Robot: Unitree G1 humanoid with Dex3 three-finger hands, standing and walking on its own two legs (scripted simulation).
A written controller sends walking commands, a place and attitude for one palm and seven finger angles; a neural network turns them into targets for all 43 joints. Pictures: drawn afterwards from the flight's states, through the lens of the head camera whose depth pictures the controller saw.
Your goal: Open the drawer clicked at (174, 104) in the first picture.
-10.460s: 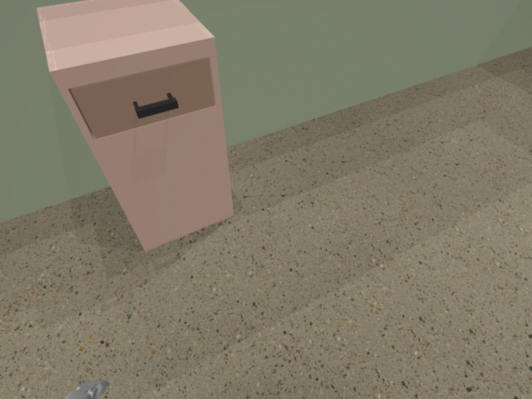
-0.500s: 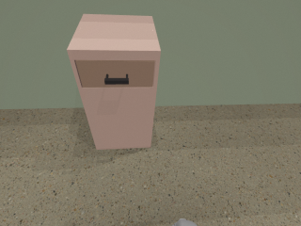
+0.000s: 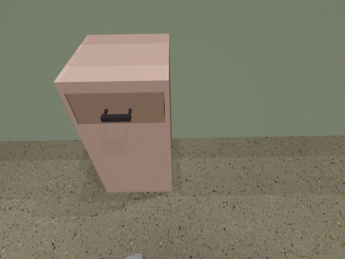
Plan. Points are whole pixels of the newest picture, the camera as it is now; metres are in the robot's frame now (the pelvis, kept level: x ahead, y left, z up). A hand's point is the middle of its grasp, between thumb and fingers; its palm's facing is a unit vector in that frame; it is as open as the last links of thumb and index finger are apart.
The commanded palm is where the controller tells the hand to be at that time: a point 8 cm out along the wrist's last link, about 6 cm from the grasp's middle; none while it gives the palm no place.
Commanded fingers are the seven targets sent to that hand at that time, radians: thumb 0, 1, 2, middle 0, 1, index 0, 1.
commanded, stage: take the last steps up to it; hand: left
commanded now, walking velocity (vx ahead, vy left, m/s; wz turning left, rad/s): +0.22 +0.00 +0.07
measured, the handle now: (117, 114) +0.66 +0.26 -0.08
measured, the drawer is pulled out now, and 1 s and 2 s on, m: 0.00 0.00 0.00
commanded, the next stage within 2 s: come to a stop and stand still in 0.20 s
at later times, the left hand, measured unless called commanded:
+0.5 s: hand out of the picture +0.15 +0.18 -0.18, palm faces +0.07 -0.98 -0.21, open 7.4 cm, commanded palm none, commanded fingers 0.00 0.90 0.90 -0.20 -0.30 -0.20 -0.30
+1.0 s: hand out of the picture +0.16 +0.20 -0.18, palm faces +0.09 -0.97 -0.21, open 7.4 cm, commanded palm none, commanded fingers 0.00 0.90 0.90 -0.20 -0.30 -0.20 -0.30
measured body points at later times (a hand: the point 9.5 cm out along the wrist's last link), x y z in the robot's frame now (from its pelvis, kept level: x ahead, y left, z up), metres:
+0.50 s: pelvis +0.14 +0.00 -0.01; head +0.15 -0.01 +0.44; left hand +0.14 +0.23 -0.17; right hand +0.18 -0.23 -0.17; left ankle +0.13 +0.13 -0.74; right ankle +0.19 -0.12 -0.74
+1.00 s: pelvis +0.10 +0.01 -0.01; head +0.11 +0.01 +0.44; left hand +0.15 +0.25 -0.16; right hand +0.14 -0.23 -0.16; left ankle +0.06 +0.13 -0.74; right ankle +0.18 -0.11 -0.73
